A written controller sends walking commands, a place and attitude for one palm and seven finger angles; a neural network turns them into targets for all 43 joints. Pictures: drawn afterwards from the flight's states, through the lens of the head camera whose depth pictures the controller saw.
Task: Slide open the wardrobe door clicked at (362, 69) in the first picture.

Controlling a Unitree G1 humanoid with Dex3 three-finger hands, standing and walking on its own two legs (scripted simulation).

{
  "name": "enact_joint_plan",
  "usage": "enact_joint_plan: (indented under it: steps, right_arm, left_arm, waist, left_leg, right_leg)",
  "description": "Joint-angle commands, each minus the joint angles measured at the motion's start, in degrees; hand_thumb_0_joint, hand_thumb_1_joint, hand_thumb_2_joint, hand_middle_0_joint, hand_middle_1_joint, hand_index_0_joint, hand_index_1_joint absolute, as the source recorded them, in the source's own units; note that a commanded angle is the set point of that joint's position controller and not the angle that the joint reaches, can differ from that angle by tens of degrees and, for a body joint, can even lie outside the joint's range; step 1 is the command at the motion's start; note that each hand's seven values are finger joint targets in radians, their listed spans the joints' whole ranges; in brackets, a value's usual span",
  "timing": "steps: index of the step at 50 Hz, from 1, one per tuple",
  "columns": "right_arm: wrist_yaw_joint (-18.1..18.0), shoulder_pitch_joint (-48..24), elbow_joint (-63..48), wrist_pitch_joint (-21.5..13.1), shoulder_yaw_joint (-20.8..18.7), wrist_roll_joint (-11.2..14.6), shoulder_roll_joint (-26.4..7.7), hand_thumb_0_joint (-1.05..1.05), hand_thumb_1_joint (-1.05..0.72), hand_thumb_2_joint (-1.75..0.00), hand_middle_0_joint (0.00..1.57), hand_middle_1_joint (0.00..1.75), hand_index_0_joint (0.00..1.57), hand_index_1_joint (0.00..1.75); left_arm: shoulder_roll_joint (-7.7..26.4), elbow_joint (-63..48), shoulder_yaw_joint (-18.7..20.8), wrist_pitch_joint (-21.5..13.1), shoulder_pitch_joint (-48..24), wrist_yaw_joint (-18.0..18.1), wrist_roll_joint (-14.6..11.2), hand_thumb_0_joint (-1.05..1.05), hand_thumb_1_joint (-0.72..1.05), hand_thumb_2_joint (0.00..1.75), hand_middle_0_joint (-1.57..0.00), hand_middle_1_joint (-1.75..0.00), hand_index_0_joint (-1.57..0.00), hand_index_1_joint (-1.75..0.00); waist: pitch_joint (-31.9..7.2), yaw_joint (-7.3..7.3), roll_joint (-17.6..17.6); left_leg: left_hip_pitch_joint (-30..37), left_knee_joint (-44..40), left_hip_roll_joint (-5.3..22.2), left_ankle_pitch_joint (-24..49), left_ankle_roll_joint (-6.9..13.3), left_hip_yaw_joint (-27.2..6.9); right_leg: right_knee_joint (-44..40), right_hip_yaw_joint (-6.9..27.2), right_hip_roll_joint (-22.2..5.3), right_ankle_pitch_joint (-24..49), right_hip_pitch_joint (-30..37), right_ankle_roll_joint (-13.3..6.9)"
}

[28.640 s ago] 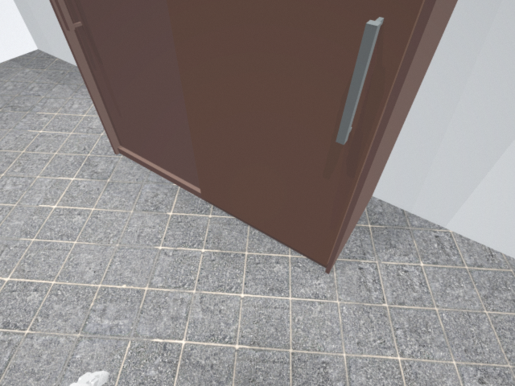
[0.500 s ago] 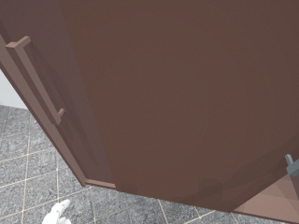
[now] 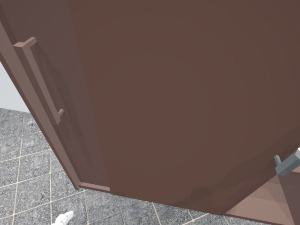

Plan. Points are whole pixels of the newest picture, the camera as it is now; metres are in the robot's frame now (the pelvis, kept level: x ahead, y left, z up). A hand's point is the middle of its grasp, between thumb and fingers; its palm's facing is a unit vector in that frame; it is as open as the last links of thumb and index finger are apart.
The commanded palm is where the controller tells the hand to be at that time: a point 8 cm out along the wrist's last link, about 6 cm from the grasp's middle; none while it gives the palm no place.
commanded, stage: stop walking and hold the door there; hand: right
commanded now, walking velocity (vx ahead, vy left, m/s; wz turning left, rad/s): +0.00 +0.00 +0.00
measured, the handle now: out of the picture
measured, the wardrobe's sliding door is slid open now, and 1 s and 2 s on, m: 0.45 0.45 0.45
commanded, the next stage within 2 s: loosen the grip on the handle in 1.24 s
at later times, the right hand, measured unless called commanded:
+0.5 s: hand out of the picture +0.29 -0.38 +0.09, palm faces +0.49 +0.83 -0.26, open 5.8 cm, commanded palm +0.25 -0.39 +0.06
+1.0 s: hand out of the picture +0.29 -0.38 +0.10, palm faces +0.40 +0.90 -0.19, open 5.7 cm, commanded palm +0.25 -0.39 +0.06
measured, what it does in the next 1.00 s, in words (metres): steps to the right: right foot, then left foot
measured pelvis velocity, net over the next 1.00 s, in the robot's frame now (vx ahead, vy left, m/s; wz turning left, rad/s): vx -0.09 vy -0.13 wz -0.08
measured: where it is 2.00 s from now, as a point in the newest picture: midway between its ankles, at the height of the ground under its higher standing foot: outside the picture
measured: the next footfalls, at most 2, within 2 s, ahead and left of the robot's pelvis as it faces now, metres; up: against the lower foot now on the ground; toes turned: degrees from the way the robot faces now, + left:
right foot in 0.42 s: -0.01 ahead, -0.24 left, +0.00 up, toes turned -10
left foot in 0.68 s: -0.06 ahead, -0.01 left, +0.00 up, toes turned +0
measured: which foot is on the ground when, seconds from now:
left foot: down 0.00-0.48, up 0.50-0.66, down 0.68-1.00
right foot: down 0.00-0.16, up 0.18-0.40, down 0.42-1.00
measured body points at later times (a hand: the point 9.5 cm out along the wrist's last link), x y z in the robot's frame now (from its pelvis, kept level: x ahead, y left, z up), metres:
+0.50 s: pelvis -0.06 -0.09 -0.01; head -0.01 -0.08 +0.43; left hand +0.14 +0.17 -0.12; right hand +0.26 -0.42 +0.11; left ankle +0.02 +0.10 -0.74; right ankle -0.05 -0.23 -0.74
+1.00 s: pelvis -0.09 -0.13 +0.00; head -0.08 -0.12 +0.45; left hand +0.03 +0.12 -0.12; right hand +0.26 -0.43 +0.11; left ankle -0.10 -0.01 -0.74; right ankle -0.05 -0.23 -0.74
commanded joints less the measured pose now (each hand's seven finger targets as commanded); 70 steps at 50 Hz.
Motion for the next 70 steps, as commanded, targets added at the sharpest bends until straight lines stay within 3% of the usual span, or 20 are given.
enact_joint_plan:
  steps: [1,5,10,13,17,21,24,26,31,35,36,37,42,47,56,66,67,68,69,70]
  right_arm:
    - [3.1,-10.8,-3.3,-0.4,5.7,-3.4,-7.9,0.0,-0.9,-0.9,0.45,1.4,0.45,1.4]
    - [3.3,-10.0,-2.8,-0.7,6.3,-3.2,-7.2,0.0,-0.9,-0.9,0.45,1.4,0.45,1.4]
    - [3.8,-11.8,-3.8,-1.2,5.2,-2.8,-8.6,0.0,-0.9,-0.9,0.45,1.4,0.45,1.4]
    - [4.2,-12.4,-6.1,-1.3,5.3,-2.9,-8.1,0.0,-0.9,-0.9,0.45,1.4,0.45,1.4]
    - [3.9,-13.2,-11.9,-0.3,7.8,-3.2,-4.2,0.0,-0.9,-0.9,0.45,1.4,0.45,1.4]
    - [3.8,-18.8,-19.9,0.4,14.3,-3.4,2.0,0.0,-0.9,-0.9,0.45,1.4,0.45,1.4]
    - [3.7,-20.2,-22.4,-0.8,17.3,-3.6,5.8,0.0,-0.9,-0.9,0.45,1.4,0.45,1.4]
    - [3.6,-21.3,-22.1,-1.3,18.6,-2.7,7.7,0.0,-0.9,-0.9,0.45,1.4,0.45,1.4]
    - [4.8,-26.8,-19.1,0.7,22.8,-2.8,10.7,0.0,-0.9,-0.9,0.45,1.4,0.45,1.4]
    - [5.3,-28.5,-15.6,1.6,19.3,-2.6,5.5,0.0,-0.9,-0.9,0.45,1.4,0.45,1.4]
    - [5.2,-28.5,-14.0,2.1,19.0,-1.7,5.3,0.0,-0.9,-0.9,0.45,1.4,0.45,1.4]
    - [5.9,-28.5,-12.9,2.4,24.4,-1.2,11.7,0.0,-0.9,-0.9,0.45,1.4,0.45,1.4]
    - [5.3,-28.9,-7.2,2.3,23.2,-1.3,10.3,0.0,-0.9,-0.9,0.45,1.4,0.45,1.4]
    - [4.9,-29.0,-3.4,1.1,23.2,-1.2,10.8,0.0,-0.9,-0.9,0.45,1.4,0.45,1.4]
    - [5.4,-29.4,-0.7,0.7,23.5,-0.7,10.5,0.0,-0.9,-0.9,0.45,1.4,0.45,1.4]
    - [5.8,-28.0,0.9,0.0,23.7,-1.1,10.5,0.0,-0.9,-0.9,0.45,1.4,0.45,1.4]
    - [5.1,-67.5,-24.1,-2.8,-15.3,-7.2,-40.9,0.0,-0.9,-0.9,0.45,1.4,0.45,1.4]
    - [7.0,-72.6,-16.6,1.3,-13.3,-8.0,-32.5,0.0,-0.78,-0.84,0.45,1.4,0.45,1.4]
    - [10.0,-53.7,-6.3,4.1,4.6,-6.7,-6.6,0.0,-0.66,-0.78,0.45,1.4,0.45,1.4]
    - [11.6,-34.9,2.8,4.6,0.6,-4.2,-1.5,0.0,-0.54,-0.73,0.45,1.4,0.45,1.4]
  left_arm:
    - [9.7,-7.1,3.4,-1.9,-4.3,0.9,-0.3,0.0,0.9,0.9,-0.2,-0.3,-0.2,-0.3]
    - [9.9,-7.2,3.9,-1.4,-5.1,0.9,-0.5,0.0,0.9,0.9,-0.2,-0.3,-0.2,-0.3]
    - [11.1,-7.2,5.2,-0.3,-5.1,0.0,-0.6,0.0,0.9,0.9,-0.2,-0.3,-0.2,-0.3]
    - [10.7,-7.1,4.5,-0.4,-6.6,0.0,0.0,0.0,0.9,0.9,-0.2,-0.3,-0.2,-0.3]
    - [8.4,-8.2,4.6,0.2,-7.8,0.9,0.3,0.0,0.9,0.9,-0.2,-0.3,-0.2,-0.3]
    - [8.3,-9.8,5.8,1.5,-9.0,0.7,0.3,0.0,0.9,0.9,-0.2,-0.3,-0.2,-0.3]
    - [8.0,-10.9,4.6,1.8,-10.4,0.0,0.4,0.0,0.9,0.9,-0.2,-0.3,-0.2,-0.3]
    - [7.3,-10.8,4.4,1.4,-8.7,-0.2,0.4,0.0,0.9,0.9,-0.2,-0.3,-0.2,-0.3]
    - [6.1,-10.3,1.2,1.2,-7.3,-1.6,1.3,0.0,0.9,0.9,-0.2,-0.3,-0.2,-0.3]
    - [6.0,-9.0,0.4,0.8,-6.1,-1.3,1.3,0.0,0.9,0.9,-0.2,-0.3,-0.2,-0.3]
    - [6.6,-8.7,0.9,0.7,-4.8,-0.7,0.6,0.0,0.9,0.9,-0.2,-0.3,-0.2,-0.3]
    - [6.2,-8.8,1.0,0.7,-5.6,-0.7,0.5,0.0,0.9,0.9,-0.2,-0.3,-0.2,-0.3]
    - [6.4,-8.0,0.7,1.4,-6.0,-0.1,0.7,0.0,0.9,0.9,-0.2,-0.3,-0.2,-0.3]
    - [6.5,-8.1,1.0,2.0,-5.1,0.5,0.3,0.0,0.9,0.9,-0.2,-0.3,-0.2,-0.3]
    - [7.4,-7.1,2.0,1.6,-2.8,0.7,0.1,0.0,0.9,0.9,-0.2,-0.3,-0.2,-0.3]
    - [7.7,-6.5,2.1,2.2,-3.6,0.7,0.3,0.0,0.9,0.9,-0.2,-0.3,-0.2,-0.3]
    - [12.3,-11.4,7.4,0.8,-2.1,-2.2,1.4,0.0,0.9,0.9,-0.2,-0.3,-0.2,-0.3]
    - [13.2,-5.0,9.2,-3.0,-5.0,-2.3,7.9,0.0,0.9,0.9,-0.2,-0.3,-0.2,-0.3]
    - [10.4,-7.7,7.2,-4.7,-2.1,-3.0,3.5,0.0,0.9,0.9,-0.2,-0.3,-0.2,-0.3]
    - [9.8,-6.1,6.4,-5.2,1.3,-3.9,2.7,0.0,0.9,0.9,-0.2,-0.3,-0.2,-0.3]
  waist:
    - [-3.1,3.05,4.5]
    - [-1.8,2.36,5.8]
    - [-2.4,1.85,13.9]
    - [-1.6,1.84,13.1]
    - [-6.2,1.79,16.8]
    - [-10.5,1.68,12.7]
    - [-10.5,2.24,-5.3]
    - [-8.7,2.51,-2.0]
    - [-11.9,2.14,-5.9]
    - [-15.1,3.67,2.5]
    - [-14.7,3.72,10.7]
    - [-13.7,3.98,13.0]
    - [-7.9,3.37,0.1]
    - [-4.4,3.2,-0.2]
    - [-6.5,3.59,5.8]
    - [-6.6,3.22,6.6]
    - [-5.9,-1.69,14.5]
    - [-22.3,1.61,2.5]
    - [-25.8,2.73,7.6]
    - [-22.3,1.34,12.0]
  left_leg:
    - [-1.5,-6.4,6.1,-5.3,1.6,-8.5]
    - [-0.5,-7.6,9.6,-1.5,2.3,-11.0]
    - [-1.4,-8.5,23.7,13.1,9.3,-17.2]
    - [1.6,-3.4,25.3,26.5,8.5,-11.7]
    - [7.2,3.0,22.0,36.1,4.9,-7.2]
    - [4.2,10.0,16.3,23.0,1.0,-4.1]
    - [-2.4,26.4,6.8,-10.7,-2.3,3.4]
    - [-7.0,32.6,5.1,-18.5,-1.0,0.5]
    - [-4.9,9.1,3.2,-13.9,0.0,1.0]
    - [5.1,-2.3,5.8,8.6,2.3,-4.4]
    - [5.5,-1.0,6.3,11.6,2.7,-6.0]
    - [4.1,-1.0,6.6,11.5,2.7,-5.9]
    - [-2.4,0.9,4.1,-7.3,1.0,-3.2]
    - [-0.8,1.0,4.1,-10.6,1.3,-2.9]
    - [-3.3,-5.8,8.1,-1.3,2.6,-8.9]
    - [-2.3,-4.7,8.1,4.4,2.0,-8.3]
    - [-8.5,-5.5,5.4,14.4,-1.0,-11.6]
    - [8.0,7.2,0.8,37.5,4.4,-2.9]
    - [0.7,7.0,0.1,28.8,1.7,-0.5]
    - [-3.2,6.0,-1.2,27.5,0.8,-0.2]
  right_leg:
    - [-5.3,6.5,-6.8,-4.2,1.1,-2.0]
    - [-1.4,5.5,-5.6,-0.1,0.0,-1.7]
    - [18.8,5.8,-2.5,-10.3,-2.6,0.2]
    - [18.7,7.3,-4.5,-14.3,-4.8,0.3]
    - [5.4,-1.3,-3.1,-7.5,-1.5,1.9]
    - [-2.6,-7.5,-6.3,14.6,6.2,1.4]
    - [-7.0,3.8,-14.1,12.9,2.7,-4.2]
    - [-8.1,9.2,-16.7,6.6,2.0,-8.8]
    - [-4.2,8.1,-15.2,10.6,11.3,-7.0]
    - [1.5,5.7,-11.8,10.0,8.6,-2.5]
    - [2.0,4.2,-10.4,11.4,8.7,-2.0]
    - [1.9,3.3,-10.4,12.5,9.9,-1.9]
    - [-7.6,8.3,-14.0,-2.3,7.4,-3.4]
    - [-12.2,9.7,-14.7,-19.5,0.3,-4.3]
    - [-1.5,4.0,-11.0,4.0,7.8,-2.0]
    - [-1.2,3.7,-11.1,9.7,9.6,-2.4]
    - [4.8,-0.9,-8.3,12.4,8.8,-3.7]
    - [-3.1,-3.2,-1.3,24.3,0.1,-1.6]
    - [3.2,-4.7,-1.6,31.7,8.9,-1.0]
    - [5.8,-3.9,-1.6,31.1,10.7,-2.0]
